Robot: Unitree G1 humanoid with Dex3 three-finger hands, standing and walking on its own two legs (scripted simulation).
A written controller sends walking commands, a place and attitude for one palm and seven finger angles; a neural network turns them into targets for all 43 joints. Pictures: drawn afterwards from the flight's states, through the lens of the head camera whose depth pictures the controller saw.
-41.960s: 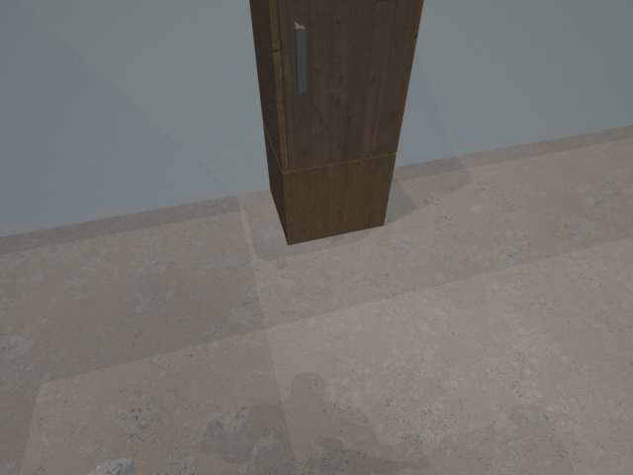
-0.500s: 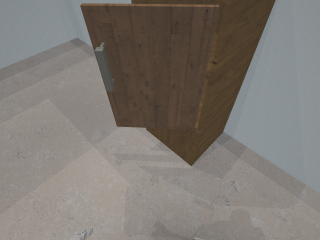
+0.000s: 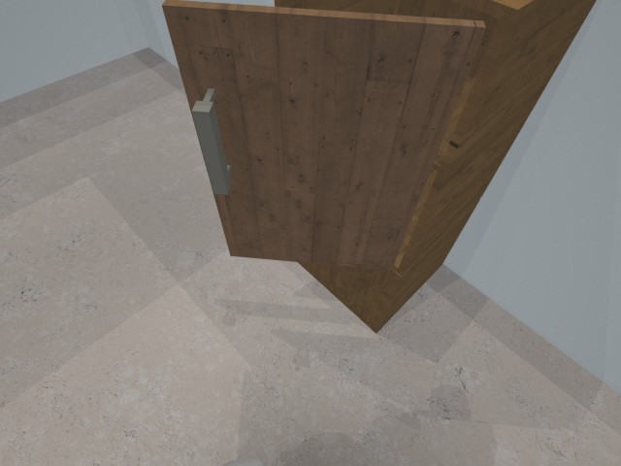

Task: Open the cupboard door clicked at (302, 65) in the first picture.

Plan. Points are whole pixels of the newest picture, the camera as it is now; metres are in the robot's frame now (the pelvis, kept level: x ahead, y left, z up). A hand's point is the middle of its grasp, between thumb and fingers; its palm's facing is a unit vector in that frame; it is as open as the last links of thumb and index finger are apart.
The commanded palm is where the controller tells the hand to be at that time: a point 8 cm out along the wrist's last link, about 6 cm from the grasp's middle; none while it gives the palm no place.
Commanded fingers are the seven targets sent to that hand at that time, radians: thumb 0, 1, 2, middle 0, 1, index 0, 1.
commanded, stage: come to a stop and stand still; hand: left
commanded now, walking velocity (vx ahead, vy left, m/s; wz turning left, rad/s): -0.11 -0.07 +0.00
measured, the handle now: (216, 144) +0.57 +0.20 +0.05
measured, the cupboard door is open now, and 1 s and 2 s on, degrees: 41 41 41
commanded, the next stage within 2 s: none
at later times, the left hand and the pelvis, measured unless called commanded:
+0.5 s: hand out of the picture +0.02 +0.15 -0.17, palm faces +0.05 -0.98 -0.19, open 7.3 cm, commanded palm none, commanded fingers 0.00 0.90 0.90 -0.20 -0.30 -0.20 -0.30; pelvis -0.04 -0.03 -0.01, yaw +0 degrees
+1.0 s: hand out of the picture -0.09 +0.19 -0.17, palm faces +0.04 -0.98 -0.21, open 7.4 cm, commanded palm none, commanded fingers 0.00 0.90 0.90 -0.20 -0.30 -0.20 -0.30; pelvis -0.08 +0.01 +0.00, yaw +1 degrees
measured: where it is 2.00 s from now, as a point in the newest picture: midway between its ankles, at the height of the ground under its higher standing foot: outside the picture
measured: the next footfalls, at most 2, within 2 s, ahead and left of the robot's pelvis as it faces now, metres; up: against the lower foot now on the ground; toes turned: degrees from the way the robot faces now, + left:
right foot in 0.12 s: +0.01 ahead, -0.13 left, +0.00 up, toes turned -2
left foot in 1.74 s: -0.09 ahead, +0.13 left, +0.00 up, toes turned +0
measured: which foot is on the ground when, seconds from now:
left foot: down 0.00-1.00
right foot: up 0.00-0.10, down 0.12-1.00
